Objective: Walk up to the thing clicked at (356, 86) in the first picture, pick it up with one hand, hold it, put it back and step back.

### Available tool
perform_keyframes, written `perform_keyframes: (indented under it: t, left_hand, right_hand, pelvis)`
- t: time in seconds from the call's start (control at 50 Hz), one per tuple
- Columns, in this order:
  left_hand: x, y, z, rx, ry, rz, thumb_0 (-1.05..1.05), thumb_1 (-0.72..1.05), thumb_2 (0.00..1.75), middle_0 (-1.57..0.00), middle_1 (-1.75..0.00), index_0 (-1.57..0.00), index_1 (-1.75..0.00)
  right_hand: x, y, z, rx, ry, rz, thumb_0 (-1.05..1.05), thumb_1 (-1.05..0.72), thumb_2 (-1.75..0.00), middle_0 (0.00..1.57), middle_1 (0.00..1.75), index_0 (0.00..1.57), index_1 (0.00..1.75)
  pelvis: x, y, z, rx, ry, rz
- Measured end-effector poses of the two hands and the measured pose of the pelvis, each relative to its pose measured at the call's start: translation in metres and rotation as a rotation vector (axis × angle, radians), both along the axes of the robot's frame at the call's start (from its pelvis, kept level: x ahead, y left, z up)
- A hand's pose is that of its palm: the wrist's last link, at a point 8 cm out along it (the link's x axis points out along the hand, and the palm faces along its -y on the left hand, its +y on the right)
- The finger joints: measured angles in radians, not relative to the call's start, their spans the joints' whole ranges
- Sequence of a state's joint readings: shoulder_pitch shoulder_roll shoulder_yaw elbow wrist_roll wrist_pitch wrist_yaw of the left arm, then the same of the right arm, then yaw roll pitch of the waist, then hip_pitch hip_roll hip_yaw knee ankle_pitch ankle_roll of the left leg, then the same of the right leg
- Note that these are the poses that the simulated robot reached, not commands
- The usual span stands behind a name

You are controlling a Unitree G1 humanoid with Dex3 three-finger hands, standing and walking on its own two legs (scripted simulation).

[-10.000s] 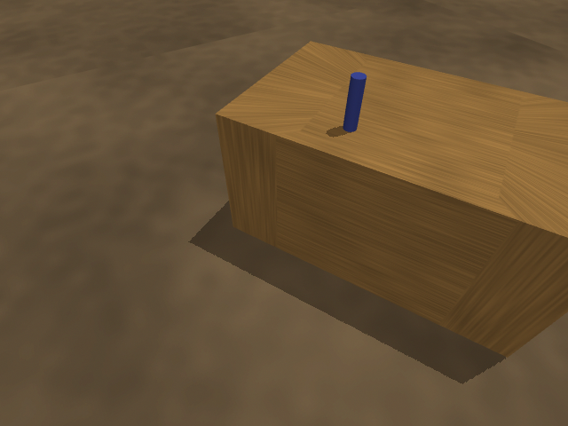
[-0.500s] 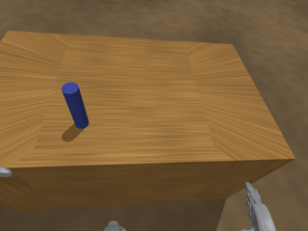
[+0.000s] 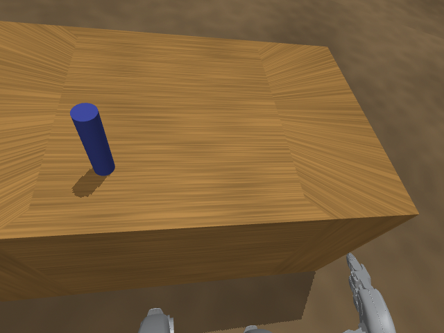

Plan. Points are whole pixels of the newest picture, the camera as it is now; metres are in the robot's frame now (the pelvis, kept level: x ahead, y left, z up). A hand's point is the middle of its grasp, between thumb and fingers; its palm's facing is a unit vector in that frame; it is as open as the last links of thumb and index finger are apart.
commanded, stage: go down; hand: left
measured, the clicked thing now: (95, 143) +0.50 +0.24 -0.02
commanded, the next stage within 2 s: approach in 0.96 s
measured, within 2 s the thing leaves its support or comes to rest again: neither
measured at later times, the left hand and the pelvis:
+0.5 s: hand out of the picture +0.38 +0.42 +0.07, palm faces +0.31 -0.95 +0.03, open 17.6 cm; pelvis +0.00 +0.00 -0.01, yaw +0 degrees
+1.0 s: hand out of the picture +0.38 +0.42 +0.08, palm faces +0.30 -0.95 +0.02, open 17.7 cm; pelvis +0.01 +0.00 +0.00, yaw +0 degrees
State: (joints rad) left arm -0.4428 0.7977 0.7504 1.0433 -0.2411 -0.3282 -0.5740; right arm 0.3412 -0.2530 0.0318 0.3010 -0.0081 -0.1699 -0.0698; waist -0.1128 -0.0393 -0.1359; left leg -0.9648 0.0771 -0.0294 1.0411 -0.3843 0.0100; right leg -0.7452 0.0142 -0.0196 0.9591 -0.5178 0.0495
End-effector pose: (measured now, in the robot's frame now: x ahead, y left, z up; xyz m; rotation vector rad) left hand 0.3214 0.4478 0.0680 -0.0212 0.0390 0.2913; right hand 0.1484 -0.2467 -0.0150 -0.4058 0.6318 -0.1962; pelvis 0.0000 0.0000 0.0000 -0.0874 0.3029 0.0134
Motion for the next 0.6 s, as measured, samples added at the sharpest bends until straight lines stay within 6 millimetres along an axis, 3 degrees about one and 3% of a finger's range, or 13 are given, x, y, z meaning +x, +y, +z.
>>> perform_keyframes:
  t: [0.6]
  left_hand:
    - [0.022, 0.016, 0.005, -0.006, 0.004, 0.024, -0.01, -0.59, 0.09, -0.05, -0.05, -0.04, -0.07]
  right_hand:
    - [0.006, 0.002, 0.0, -0.023, 0.001, 0.012, -0.01, 0.5, -0.06, 0.06, 0.05, 0.06, 0.05]
  pelvis:
    - [0.003, 0.0, -0.006, -0.01, 0.038, 0.005]
